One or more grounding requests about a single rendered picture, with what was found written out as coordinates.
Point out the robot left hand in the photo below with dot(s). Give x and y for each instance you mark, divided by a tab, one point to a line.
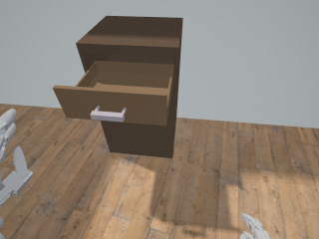
16	180

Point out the cabinet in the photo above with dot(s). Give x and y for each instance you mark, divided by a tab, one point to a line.
137	39

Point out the robot right hand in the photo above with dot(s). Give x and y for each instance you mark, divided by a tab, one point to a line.
255	227

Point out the handle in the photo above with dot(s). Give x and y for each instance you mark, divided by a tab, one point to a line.
108	116

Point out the drawer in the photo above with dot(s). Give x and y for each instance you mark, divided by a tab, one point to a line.
143	89

